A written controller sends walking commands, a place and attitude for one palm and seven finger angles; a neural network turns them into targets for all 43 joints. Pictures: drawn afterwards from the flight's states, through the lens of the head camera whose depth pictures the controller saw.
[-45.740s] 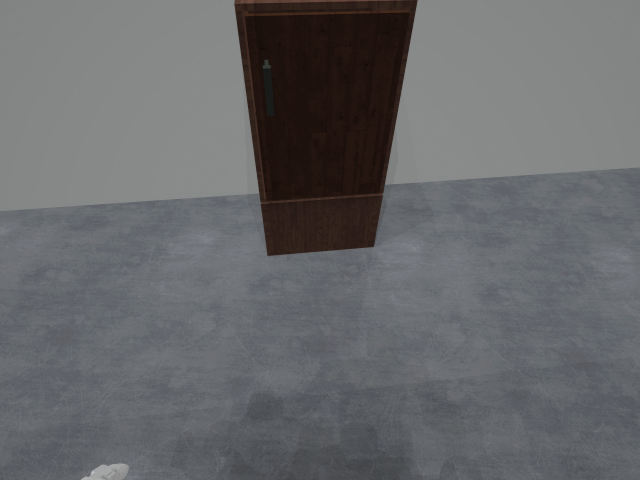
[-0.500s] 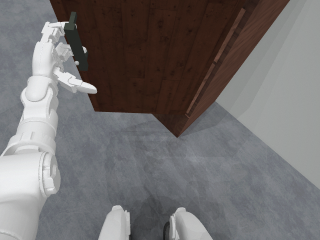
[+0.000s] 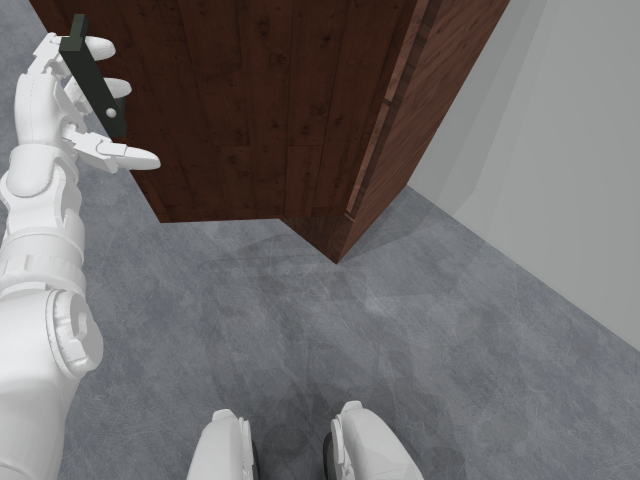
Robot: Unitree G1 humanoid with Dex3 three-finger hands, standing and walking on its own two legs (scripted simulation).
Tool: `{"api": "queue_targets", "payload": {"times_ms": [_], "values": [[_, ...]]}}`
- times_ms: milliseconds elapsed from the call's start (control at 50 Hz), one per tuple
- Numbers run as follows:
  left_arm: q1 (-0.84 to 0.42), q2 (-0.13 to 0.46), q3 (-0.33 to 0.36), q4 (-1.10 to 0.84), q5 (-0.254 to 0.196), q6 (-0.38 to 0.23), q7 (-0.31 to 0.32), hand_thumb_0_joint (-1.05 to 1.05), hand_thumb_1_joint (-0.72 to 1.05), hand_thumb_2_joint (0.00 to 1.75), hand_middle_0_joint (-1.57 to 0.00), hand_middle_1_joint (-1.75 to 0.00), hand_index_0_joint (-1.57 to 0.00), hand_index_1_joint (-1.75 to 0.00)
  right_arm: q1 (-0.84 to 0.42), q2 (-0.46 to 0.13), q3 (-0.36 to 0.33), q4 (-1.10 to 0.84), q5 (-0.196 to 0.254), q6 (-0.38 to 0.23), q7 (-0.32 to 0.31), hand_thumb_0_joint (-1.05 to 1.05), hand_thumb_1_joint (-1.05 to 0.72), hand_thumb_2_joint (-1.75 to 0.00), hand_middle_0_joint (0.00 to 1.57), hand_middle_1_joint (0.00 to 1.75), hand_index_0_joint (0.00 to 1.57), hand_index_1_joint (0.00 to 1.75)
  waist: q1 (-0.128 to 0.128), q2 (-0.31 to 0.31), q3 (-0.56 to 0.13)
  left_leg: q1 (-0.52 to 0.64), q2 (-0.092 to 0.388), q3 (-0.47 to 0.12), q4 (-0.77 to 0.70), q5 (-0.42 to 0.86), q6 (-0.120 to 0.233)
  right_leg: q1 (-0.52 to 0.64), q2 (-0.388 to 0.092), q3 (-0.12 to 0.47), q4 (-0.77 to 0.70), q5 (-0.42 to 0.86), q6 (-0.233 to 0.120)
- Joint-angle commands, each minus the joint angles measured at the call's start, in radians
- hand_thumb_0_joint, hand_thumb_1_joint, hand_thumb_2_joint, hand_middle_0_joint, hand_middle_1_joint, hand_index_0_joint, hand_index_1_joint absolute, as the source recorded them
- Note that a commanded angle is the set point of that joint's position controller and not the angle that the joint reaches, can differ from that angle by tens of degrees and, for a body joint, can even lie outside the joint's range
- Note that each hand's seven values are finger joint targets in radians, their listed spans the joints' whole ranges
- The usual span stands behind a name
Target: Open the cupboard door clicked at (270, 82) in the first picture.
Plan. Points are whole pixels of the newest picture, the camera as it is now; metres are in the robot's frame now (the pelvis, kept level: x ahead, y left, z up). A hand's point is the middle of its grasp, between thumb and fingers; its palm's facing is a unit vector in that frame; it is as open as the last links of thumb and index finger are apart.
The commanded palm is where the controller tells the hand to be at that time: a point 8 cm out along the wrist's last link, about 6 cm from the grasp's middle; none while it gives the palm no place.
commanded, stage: close the thumb around the handle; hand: left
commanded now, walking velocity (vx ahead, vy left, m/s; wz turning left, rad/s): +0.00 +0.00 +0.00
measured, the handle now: (100, 80) +0.59 +0.21 +0.07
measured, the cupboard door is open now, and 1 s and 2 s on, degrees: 45 49 87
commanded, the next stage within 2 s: pull the door open along its arc in 0.60 s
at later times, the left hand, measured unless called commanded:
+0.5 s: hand (111, 109) +0.54 +0.19 +0.08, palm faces +0.00 -1.00 -0.01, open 5.9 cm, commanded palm +0.52 +0.23 +0.07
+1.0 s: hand (116, 127) +0.51 +0.18 +0.08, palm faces +0.00 -1.00 -0.02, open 5.6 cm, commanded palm +0.45 +0.23 +0.07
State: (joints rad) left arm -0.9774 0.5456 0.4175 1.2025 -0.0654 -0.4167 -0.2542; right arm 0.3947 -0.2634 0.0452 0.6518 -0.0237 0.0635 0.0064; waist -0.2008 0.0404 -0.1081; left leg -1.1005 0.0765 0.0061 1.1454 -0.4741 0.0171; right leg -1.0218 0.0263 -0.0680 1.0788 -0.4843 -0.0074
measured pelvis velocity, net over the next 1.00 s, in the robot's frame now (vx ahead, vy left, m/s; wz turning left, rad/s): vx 0.01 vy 0.01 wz -0.01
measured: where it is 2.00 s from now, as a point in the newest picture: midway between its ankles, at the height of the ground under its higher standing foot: outside the picture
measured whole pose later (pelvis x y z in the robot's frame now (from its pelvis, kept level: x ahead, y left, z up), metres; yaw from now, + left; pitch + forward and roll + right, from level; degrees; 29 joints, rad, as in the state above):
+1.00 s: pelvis +0.01 +0.01 +0.01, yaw -1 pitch +23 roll -3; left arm -0.78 0.45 0.39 1.01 -0.11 -0.40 -0.23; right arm 0.40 -0.26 0.02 0.61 -0.01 0.09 0.02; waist -0.17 0.04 -0.13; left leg -1.02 0.08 0.03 1.09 -0.48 0.02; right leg -0.95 0.03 -0.04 1.03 -0.48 0.00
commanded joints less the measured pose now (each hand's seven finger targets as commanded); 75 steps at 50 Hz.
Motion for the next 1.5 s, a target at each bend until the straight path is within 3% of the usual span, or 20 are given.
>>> {"api": "queue_targets", "payload": {"times_ms": [0, 60, 140, 340, 380, 400, 460, 500, 620, 680, 700, 760, 940, 1040, 1100, 1120, 1160, 1280, 1340, 1480], "values": [[-0.445, 0.282, 0.034, -0.177, -0.01, -0.04, 0.002, 0.0, -0.16, 0.44, -0.32, -1.24, -0.32, -1.24, 0.184, -0.192, -0.065, -0.043, 0.003, -0.015, -0.014, 0.0, -0.9, -0.9, 0.2, 0.3, 0.2, 0.3, -0.01, 0.112, -0.478, 0.402, -0.041, -0.054, -0.102, 0.318, 0.023, 0.162, 0.034, 0.037, -0.144, 0.291, -0.005], [-0.462, 0.331, 0.063, -0.206, -0.007, -0.052, 0.0, 0.0, 0.0, 0.52, -0.34, -1.25, -0.34, -1.25, 0.185, -0.193, -0.064, -0.047, 0.002, -0.02, -0.018, 0.0, -0.9, -0.9, 0.2, 0.3, 0.2, 0.3, -0.003, 0.124, -0.524, 0.396, -0.041, -0.055, -0.093, 0.338, 0.024, 0.187, 0.033, 0.041, -0.129, 0.315, -0.006], [-0.454, 0.261, 0.014, -0.204, -0.013, -0.055, -0.008, 0.0, 0.23, 0.61, -0.35, -1.28, -0.35, -1.28, 0.185, -0.19, -0.064, -0.048, 0.002, -0.024, -0.013, 0.0, -0.9, -0.9, 0.2, 0.3, 0.2, 0.3, -0.013, 0.153, -0.499, 0.449, -0.037, -0.067, -0.097, 0.348, 0.019, 0.121, 0.037, 0.027, -0.129, 0.286, -0.012], [-0.495, 0.235, 0.0, -0.246, -0.015, -0.053, 0.009, 0.0, 0.79, 0.85, -0.39, -1.34, -0.39, -1.34, 0.194, -0.194, -0.071, -0.037, -0.005, -0.025, -0.011, 0.0, -0.9, -0.9, 0.2, 0.3, 0.2, 0.3, -0.022, 0.182, -0.535, 0.519, -0.032, -0.081, -0.094, 0.404, 0.014, 0.083, 0.038, 0.018, -0.125, 0.302, -0.014], [-0.492, 0.261, 0.019, -0.215, -0.014, -0.048, 0.013, 0.0, 0.9, 0.9, -0.4, -1.35, -0.4, -1.35, 0.195, -0.196, -0.068, -0.029, -0.005, -0.022, -0.01, 0.0, -0.9, -0.9, 0.2, 0.3, 0.2, 0.3, -0.027, 0.139, -0.52, 0.487, -0.031, -0.08, -0.092, 0.394, 0.015, 0.103, 0.037, 0.019, -0.128, 0.308, -0.008], [-0.462, 0.295, 0.05, -0.202, -0.008, -0.046, 0.015, 0.0, 0.9, 0.9, -0.4, -1.35, -0.4, -1.35, 0.198, -0.198, -0.069, -0.036, -0.005, -0.02, -0.011, 0.0, -0.9, -0.9, 0.2, 0.3, 0.2, 0.3, -0.011, 0.133, -0.524, 0.47, -0.034, -0.078, -0.095, 0.392, 0.014, 0.126, 0.037, 0.02, -0.126, 0.311, -0.009], [-0.446, 0.238, 0.005, -0.24, -0.004, -0.053, 0.011, 0.0, 0.9, 0.9, -0.4, -1.35, -0.4, -1.35, 0.193, -0.186, -0.069, -0.043, -0.005, -0.018, -0.004, 0.0, -0.9, -0.9, 0.2, 0.3, 0.2, 0.3, -0.006, 0.188, -0.551, 0.524, -0.033, -0.075, -0.095, 0.453, 0.009, 0.118, 0.036, 0.017, -0.119, 0.352, -0.012], [-0.421, 0.247, 0.019, -0.226, -0.008, -0.045, 0.014, 0.0, 0.9, 0.9, -0.4, -1.35, -0.4, -1.35, 0.197, -0.19, -0.07, -0.043, -0.004, -0.013, -0.002, 0.0, -0.9, -0.9, 0.2, 0.3, 0.2, 0.3, -0.008, 0.138, -0.531, 0.501, -0.033, -0.072, -0.097, 0.445, 0.012, 0.14, 0.04, 0.017, -0.127, 0.362, -0.009], [-0.392, 0.267, 0.045, -0.218, -0.007, -0.045, 0.026, 0.0, 0.9, 0.9, -0.4, -1.35, -0.4, -1.35, 0.192, -0.189, -0.071, -0.052, -0.002, -0.007, -0.004, 0.0, -0.9, -0.9, 0.2, 0.3, 0.2, 0.3, 0.003, 0.119, -0.5, 0.473, -0.035, -0.066, -0.107, 0.433, 0.012, 0.158, 0.039, 0.018, -0.129, 0.364, -0.009], [-0.418, 0.267, 0.034, -0.205, 0.0, -0.047, 0.026, 0.0, 0.9, 0.9, -0.4, -1.35, -0.4, -1.35, 0.191, -0.189, -0.068, -0.049, -0.002, -0.006, -0.006, 0.0, -0.9, -0.9, 0.2, 0.3, 0.2, 0.3, -0.009, 0.12, -0.486, 0.463, -0.034, -0.068, -0.102, 0.415, 0.013, 0.138, 0.038, 0.02, -0.126, 0.347, -0.008], [-0.445, 0.197, -0.015, -0.219, -0.007, -0.046, 0.024, 0.0, 0.9, 0.9, -0.4, -1.35, -0.4, -1.35, 0.188, -0.181, -0.071, -0.05, -0.002, -0.008, -0.003, 0.0, -0.9, -0.9, 0.2, 0.3, 0.2, 0.3, -0.025, 0.128, -0.485, 0.471, -0.037, -0.066, -0.101, 0.404, 0.015, 0.127, 0.038, 0.022, -0.132, 0.343, -0.005], [-0.381, 0.221, 0.021, -0.255, -0.01, -0.063, 0.025, 0.0, 0.9, 0.9, -0.4, -1.35, -0.4, -1.35, 0.195, -0.185, -0.078, -0.051, -0.007, -0.008, 0.0, 0.0, -0.9, -0.9, 0.2, 0.3, 0.2, 0.3, 0.012, 0.171, -0.572, 0.551, -0.034, -0.074, -0.101, 0.492, 0.004, 0.14, 0.037, 0.014, -0.118, 0.381, -0.013], [-0.057, 0.132, -0.003, -0.422, -0.061, -0.059, 0.016, 0.0, 0.9, 0.9, -0.4, -1.35, -0.4, -1.35, 0.145, -0.174, -0.093, -0.114, 0.017, 0.007, 0.012, 0.0, -0.9, -0.9, 0.2, 0.3, 0.2, 0.3, 0.08, 0.11, -0.558, 0.569, -0.045, -0.043, -0.155, 0.535, 0.007, 0.268, 0.041, 0.011, -0.148, 0.458, -0.015], [0.256, 0.03, -0.042, -0.588, -0.114, -0.048, 0.016, 0.0, 0.9, 0.9, -0.4, -1.35, -0.4, -1.35, 0.087, -0.158, -0.099, -0.168, 0.035, 0.003, 0.02, 0.0, -0.9, -0.9, 0.2, 0.3, 0.2, 0.3, 0.129, 0.047, -0.49, 0.535, -0.056, -0.009, -0.205, 0.527, 0.011, 0.383, 0.036, 0.015, -0.18, 0.52, -0.013], [0.378, 0.015, -0.039, -0.659, -0.134, -0.042, 0.021, 0.0, 0.9, 0.9, -0.4, -1.35, -0.4, -1.35, 0.046, -0.152, -0.101, -0.186, 0.043, 0.001, 0.018, 0.0, -0.9, -0.9, 0.2, 0.3, 0.2, 0.3, 0.141, 0.012, -0.421, 0.486, -0.062, 0.011, -0.227, 0.46, 0.012, 0.421, 0.028, 0.022, -0.19, 0.518, -0.007], [0.405, -0.006, 0.031, -0.698, -0.177, -0.042, 0.09, 0.0, 0.9, 0.9, -0.4, -1.35, -0.4, -1.35, 0.026, -0.135, -0.101, -0.193, 0.043, -0.005, 0.015, 0.0, -0.9, -0.9, 0.2, 0.3, 0.2, 0.3, 0.182, -0.016, -0.401, 0.455, -0.064, 0.018, -0.24, 0.437, 0.006, 0.441, 0.027, 0.015, -0.198, 0.5, -0.005], [0.5, -0.064, 0.029, -0.74, -0.177, -0.042, 0.187, 0.0, 0.9, 0.9, -0.4, -1.35, -0.4, -1.35, -0.003, -0.119, -0.098, -0.2, 0.037, -0.022, 0.018, 0.0, -0.9, -0.9, 0.2, 0.3, 0.2, 0.3, 0.201, -0.009, -0.376, 0.439, -0.069, 0.023, -0.251, 0.418, -0.002, 0.453, 0.023, 0.015, -0.194, 0.491, -0.004], [0.617, -0.23, -0.092, -0.897, -0.056, -0.054, 0.45, 0.0, 0.9, 0.9, -0.4, -1.35, -0.4, -1.35, -0.056, -0.085, -0.097, -0.201, 0.0, -0.034, 0.032, 0.0, -0.9, -0.9, 0.2, 0.3, 0.2, 0.3, 0.209, -0.015, -0.362, 0.47, -0.065, 0.022, -0.241, 0.44, -0.017, 0.447, 0.005, 0.015, -0.168, 0.493, -0.009], [0.648, -0.289, -0.158, -0.959, -0.01, -0.06, 0.524, 0.0, 0.9, 0.9, -0.4, -1.35, -0.4, -1.35, -0.087, -0.076, -0.099, -0.207, -0.013, -0.034, 0.03, 0.0, -0.9, -0.9, 0.2, 0.3, 0.2, 0.3, 0.206, -0.085, -0.367, 0.466, -0.068, 0.016, -0.236, 0.41, -0.012, 0.472, 0.001, 0.022, -0.175, 0.49, -0.01], [0.75, -0.446, -0.324, -1.057, 0.056, -0.061, 0.629, 0.0, 0.9, 0.9, -0.4, -1.35, -0.4, -1.35, -0.165, -0.046, -0.093, -0.211, -0.026, -0.044, 0.022, 0.0, -0.9, -0.9, 0.2, 0.3, 0.2, 0.3, 0.207, -0.07, -0.33, 0.491, -0.075, 0.018, -0.243, 0.349, -0.011, 0.476, -0.014, 0.033, -0.202, 0.459, -0.011]]}}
